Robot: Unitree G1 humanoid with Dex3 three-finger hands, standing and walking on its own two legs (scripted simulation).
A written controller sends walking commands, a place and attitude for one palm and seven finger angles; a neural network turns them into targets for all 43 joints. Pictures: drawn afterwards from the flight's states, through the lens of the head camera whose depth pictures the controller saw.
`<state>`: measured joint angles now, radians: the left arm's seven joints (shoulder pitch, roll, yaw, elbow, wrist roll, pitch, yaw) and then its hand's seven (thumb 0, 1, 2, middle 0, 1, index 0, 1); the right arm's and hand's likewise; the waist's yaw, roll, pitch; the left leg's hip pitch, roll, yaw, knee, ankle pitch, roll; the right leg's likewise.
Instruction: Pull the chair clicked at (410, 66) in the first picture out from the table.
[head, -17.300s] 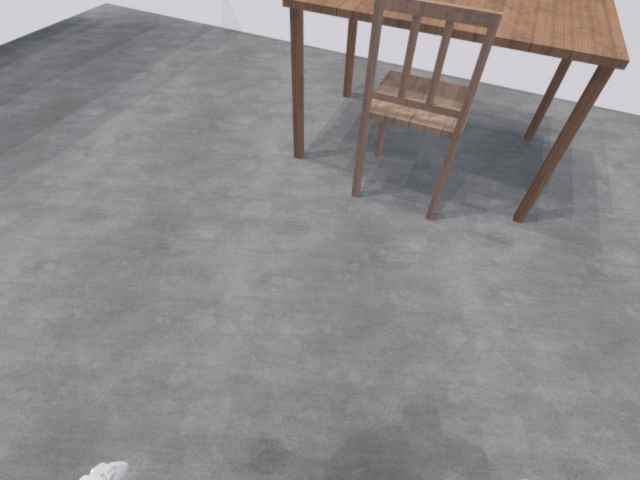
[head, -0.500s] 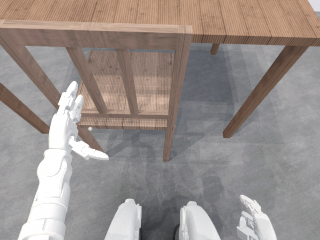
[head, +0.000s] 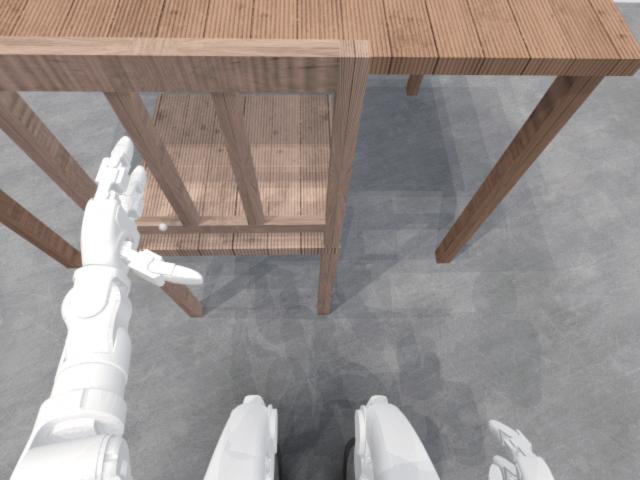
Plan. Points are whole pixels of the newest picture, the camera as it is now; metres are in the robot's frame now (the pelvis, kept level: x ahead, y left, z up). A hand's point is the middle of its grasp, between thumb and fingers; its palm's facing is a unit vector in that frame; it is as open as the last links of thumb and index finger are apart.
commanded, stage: push the fingers through the gap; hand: left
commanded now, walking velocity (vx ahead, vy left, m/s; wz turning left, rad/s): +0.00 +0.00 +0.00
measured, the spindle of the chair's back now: (163, 168) +0.50 +0.21 +0.03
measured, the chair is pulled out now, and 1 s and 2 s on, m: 0.00 0.00 0.00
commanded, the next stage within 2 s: hook a spindle and tug to test in 0.86 s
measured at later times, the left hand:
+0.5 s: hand (168, 192) +0.46 +0.20 +0.03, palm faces +0.05 -1.00 -0.06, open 16.9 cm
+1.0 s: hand (171, 193) +0.46 +0.19 +0.02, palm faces +0.05 -1.00 -0.05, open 16.9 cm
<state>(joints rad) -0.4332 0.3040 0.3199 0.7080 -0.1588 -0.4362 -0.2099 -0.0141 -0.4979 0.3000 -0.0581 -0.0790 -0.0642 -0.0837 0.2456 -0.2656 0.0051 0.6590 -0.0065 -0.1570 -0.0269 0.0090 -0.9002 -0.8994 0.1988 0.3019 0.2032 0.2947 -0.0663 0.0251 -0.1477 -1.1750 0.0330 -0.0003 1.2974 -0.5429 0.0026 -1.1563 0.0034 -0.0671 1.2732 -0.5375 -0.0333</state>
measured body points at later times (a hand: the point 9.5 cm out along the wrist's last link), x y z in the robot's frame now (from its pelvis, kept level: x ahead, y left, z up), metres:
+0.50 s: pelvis +0.00 +0.00 -0.01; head +0.14 +0.01 +0.42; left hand +0.45 +0.25 +0.03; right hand +0.08 -0.26 -0.13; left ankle +0.03 +0.12 -0.62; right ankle +0.03 -0.10 -0.62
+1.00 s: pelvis +0.00 +0.00 +0.00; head +0.14 +0.01 +0.42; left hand +0.45 +0.25 +0.03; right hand +0.07 -0.26 -0.13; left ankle +0.03 +0.12 -0.62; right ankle +0.03 -0.10 -0.62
